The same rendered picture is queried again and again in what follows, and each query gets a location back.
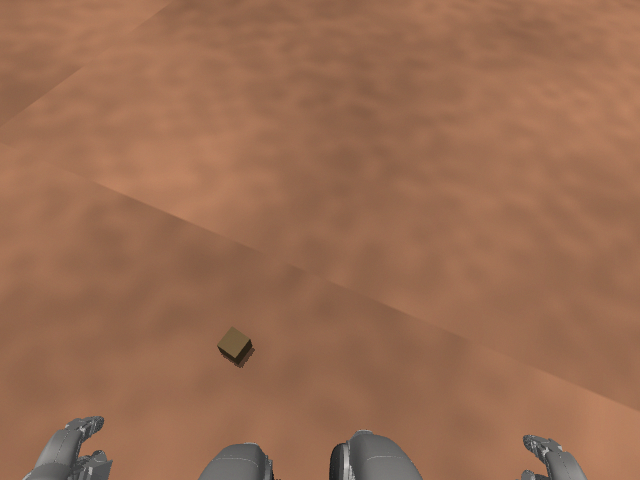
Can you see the left robot hand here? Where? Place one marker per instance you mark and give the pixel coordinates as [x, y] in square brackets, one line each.
[64, 446]

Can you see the cube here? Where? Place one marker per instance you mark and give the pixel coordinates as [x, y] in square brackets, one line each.
[234, 345]

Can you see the left robot arm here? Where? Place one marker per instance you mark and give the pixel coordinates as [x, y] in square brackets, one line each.
[51, 471]

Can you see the right robot foot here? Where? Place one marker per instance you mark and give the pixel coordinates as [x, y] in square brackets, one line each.
[335, 463]

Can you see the right robot hand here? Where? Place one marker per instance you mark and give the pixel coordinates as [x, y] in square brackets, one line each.
[560, 465]

